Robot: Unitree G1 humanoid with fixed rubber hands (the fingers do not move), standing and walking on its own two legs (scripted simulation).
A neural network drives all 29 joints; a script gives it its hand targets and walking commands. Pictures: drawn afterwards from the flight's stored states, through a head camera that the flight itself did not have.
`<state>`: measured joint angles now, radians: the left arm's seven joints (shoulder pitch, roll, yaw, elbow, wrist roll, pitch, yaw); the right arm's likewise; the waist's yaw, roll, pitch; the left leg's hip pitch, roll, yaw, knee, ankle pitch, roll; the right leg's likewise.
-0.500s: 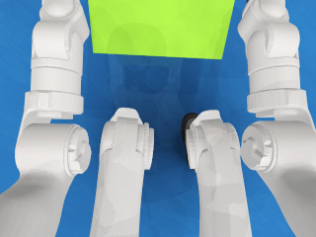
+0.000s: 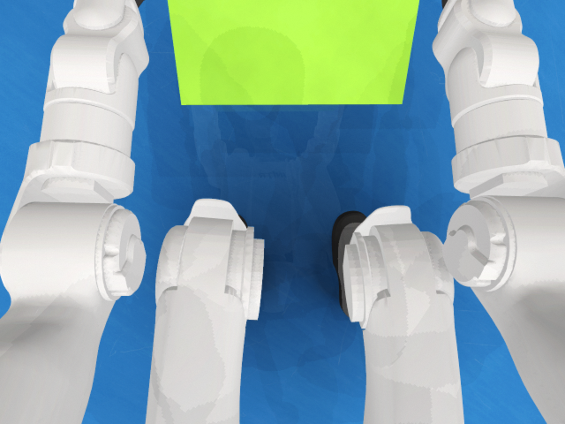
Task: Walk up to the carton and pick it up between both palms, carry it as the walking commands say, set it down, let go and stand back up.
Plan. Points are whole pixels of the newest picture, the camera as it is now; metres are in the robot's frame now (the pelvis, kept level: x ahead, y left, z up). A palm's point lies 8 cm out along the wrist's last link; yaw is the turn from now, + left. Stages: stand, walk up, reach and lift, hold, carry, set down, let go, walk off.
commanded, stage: set down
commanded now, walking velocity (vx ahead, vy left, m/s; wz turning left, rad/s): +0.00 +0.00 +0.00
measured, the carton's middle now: (289, 17) +0.54 +0.03 -0.26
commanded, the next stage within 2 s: none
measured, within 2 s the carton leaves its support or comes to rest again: rests again in 1.86 s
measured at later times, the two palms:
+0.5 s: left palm out of the picture +0.53 +0.21 -0.19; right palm out of the picture +0.56 -0.14 -0.17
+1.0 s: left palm out of the picture +0.54 +0.21 -0.20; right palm out of the picture +0.57 -0.13 -0.19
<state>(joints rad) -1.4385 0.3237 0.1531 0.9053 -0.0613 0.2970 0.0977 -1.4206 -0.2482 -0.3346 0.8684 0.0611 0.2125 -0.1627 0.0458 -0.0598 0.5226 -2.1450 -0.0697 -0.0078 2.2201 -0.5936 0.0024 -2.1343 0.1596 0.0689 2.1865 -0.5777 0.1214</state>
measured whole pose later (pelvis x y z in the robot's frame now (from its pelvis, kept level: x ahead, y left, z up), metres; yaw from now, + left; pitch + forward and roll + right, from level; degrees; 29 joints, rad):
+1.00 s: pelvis +0.03 +0.00 -0.02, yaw -1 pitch +36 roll -2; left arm -1.38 0.33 0.16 1.04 -0.08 0.16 0.01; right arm -1.36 -0.24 -0.34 1.02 0.08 0.11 -0.11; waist 0.06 -0.07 0.34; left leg -2.26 -0.02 -0.01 2.30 -0.68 0.02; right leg -2.26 0.12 0.02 2.27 -0.65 0.07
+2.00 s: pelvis +0.03 -0.01 -0.03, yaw +0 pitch +33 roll -2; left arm -1.41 0.39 0.11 1.15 -0.14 0.04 0.00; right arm -1.43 -0.30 -0.16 1.16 0.18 0.04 -0.10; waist 0.04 -0.06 0.43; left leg -2.25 0.01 0.00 2.35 -0.67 0.03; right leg -2.24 0.08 0.00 2.32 -0.66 0.05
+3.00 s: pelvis -0.01 +0.00 +0.06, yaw +2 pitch +29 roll -3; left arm -1.43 0.57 0.10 0.78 -0.30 0.30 0.02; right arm -1.35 -0.38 -0.18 0.66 0.21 0.31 -0.16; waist 0.03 0.00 0.52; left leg -2.00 -0.02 0.00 2.02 -0.54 0.04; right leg -1.95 0.03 0.00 2.00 -0.56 0.04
